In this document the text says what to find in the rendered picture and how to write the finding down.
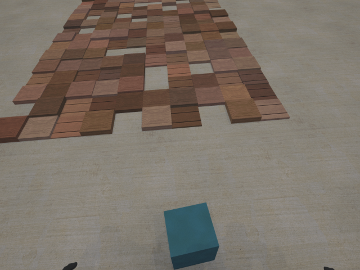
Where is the carton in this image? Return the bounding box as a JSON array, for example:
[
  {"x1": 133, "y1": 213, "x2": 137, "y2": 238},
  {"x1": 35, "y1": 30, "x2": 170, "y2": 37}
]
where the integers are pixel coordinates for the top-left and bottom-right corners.
[{"x1": 164, "y1": 202, "x2": 219, "y2": 270}]

